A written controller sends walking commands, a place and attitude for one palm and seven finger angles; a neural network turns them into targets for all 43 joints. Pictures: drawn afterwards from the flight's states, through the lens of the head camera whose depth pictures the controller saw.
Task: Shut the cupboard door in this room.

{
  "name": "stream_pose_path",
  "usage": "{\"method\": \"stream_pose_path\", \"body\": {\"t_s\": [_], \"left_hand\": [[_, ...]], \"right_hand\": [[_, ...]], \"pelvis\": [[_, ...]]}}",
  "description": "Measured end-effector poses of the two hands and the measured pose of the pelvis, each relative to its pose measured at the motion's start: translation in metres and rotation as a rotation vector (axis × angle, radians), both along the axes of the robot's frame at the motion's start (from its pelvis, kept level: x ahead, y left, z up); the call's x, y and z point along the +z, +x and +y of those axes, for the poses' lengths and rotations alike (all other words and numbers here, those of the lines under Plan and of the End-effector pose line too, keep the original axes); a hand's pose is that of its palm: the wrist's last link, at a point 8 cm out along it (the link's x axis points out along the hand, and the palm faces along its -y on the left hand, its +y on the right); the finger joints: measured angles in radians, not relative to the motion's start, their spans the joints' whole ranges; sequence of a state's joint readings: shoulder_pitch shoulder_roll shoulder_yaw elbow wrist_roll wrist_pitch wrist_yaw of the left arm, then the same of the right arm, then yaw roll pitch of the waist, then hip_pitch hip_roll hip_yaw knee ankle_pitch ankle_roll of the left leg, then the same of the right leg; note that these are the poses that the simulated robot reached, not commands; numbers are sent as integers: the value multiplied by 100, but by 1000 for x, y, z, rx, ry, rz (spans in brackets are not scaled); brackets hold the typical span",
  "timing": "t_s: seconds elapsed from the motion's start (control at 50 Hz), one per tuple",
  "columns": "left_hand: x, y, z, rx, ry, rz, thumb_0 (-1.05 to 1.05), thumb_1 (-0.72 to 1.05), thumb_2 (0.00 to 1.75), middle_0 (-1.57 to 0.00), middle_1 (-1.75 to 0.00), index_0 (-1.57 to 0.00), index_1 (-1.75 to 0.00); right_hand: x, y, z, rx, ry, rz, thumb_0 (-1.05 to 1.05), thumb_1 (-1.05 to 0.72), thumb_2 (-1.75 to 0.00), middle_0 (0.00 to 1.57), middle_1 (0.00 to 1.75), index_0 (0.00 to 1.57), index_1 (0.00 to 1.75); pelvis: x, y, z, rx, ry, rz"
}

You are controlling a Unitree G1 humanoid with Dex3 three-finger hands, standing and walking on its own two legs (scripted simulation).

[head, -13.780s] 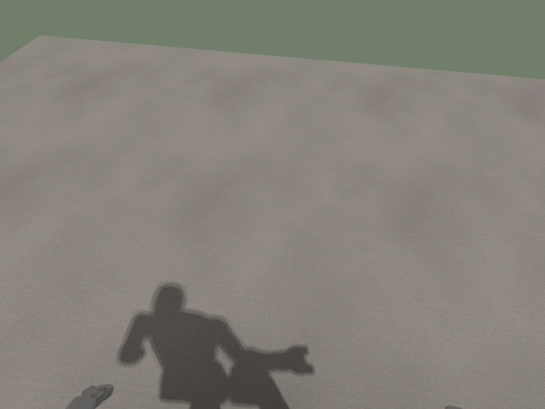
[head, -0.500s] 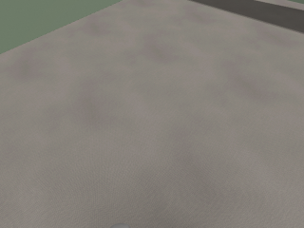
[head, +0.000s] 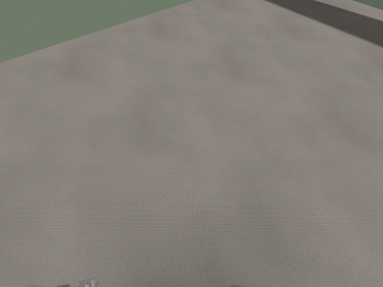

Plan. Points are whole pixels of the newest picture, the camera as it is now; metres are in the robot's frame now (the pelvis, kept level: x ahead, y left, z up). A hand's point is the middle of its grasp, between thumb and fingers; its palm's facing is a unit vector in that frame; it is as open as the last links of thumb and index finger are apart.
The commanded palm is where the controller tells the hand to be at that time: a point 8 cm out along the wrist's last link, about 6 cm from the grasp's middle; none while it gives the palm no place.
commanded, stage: turn or walk to find it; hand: left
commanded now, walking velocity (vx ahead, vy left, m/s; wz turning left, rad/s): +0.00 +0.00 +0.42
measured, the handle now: out of the picture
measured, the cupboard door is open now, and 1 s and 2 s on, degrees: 78 78 78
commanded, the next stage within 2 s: none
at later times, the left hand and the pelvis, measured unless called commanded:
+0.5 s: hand out of the picture -0.04 +0.18 -0.17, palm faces +0.28 -0.93 -0.25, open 7.4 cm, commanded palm none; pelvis -0.03 -0.02 +0.00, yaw +15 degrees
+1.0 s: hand out of the picture -0.04 +0.21 -0.15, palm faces +0.42 -0.87 -0.26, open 7.4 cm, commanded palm none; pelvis -0.06 -0.02 +0.00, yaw +25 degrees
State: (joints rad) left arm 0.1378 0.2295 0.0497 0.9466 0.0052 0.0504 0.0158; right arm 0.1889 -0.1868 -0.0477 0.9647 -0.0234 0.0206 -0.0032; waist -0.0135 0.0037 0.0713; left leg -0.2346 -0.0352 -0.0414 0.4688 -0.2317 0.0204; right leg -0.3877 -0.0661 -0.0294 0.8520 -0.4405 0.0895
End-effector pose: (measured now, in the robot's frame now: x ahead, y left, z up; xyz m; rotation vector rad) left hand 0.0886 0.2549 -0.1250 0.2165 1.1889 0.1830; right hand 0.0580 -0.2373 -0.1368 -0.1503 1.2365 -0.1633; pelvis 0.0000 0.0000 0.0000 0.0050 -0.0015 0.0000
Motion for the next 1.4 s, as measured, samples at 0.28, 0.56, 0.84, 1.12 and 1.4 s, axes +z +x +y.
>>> {"method": "stream_pose_path", "body": {"t_s": [0.28, 0.56, 0.84, 1.12, 1.4], "left_hand": [[16, -55, -54, 114, 13, -35, 1, 90, 90, -21, -29, -20, -30], [-22, -172, -21, 338, -47, 109, 1, 90, 90, -21, -29, -20, -30], [-11, -188, 12, 415, -40, 65, 1, 91, 90, -20, -29, -20, -30], [13, -166, -43, 442, 44, -79, 1, 90, 90, -20, -29, -20, -30], [2, -263, -92, 654, -24, 42, 1, 90, 90, -21, -29, -20, -30]], "right_hand": [[-18, -27, -55, 71, 23, 129, 1, -91, -90, 20, 30, 20, 30], [-3, 33, -5, 297, -55, 44, 1, -91, -90, 20, 30, 20, 30], [15, 49, 50, 411, -26, -55, 0, -90, -90, 21, 30, 20, 30], [-24, 24, -15, 429, 16, 93, 1, -90, -90, 21, 30, 20, 30], [-10, 38, -15, 593, -46, 141, 1, -91, -90, 20, 30, 20, 30]], "pelvis": [[2, -16, -40, 147, 35, -18], [-10, -38, -11, 286, -2, -4], [3, -54, 5, 368, -17, -10], [-6, -58, -47, 495, 29, -15], [1, -72, -55, 636, 28, -6]]}}
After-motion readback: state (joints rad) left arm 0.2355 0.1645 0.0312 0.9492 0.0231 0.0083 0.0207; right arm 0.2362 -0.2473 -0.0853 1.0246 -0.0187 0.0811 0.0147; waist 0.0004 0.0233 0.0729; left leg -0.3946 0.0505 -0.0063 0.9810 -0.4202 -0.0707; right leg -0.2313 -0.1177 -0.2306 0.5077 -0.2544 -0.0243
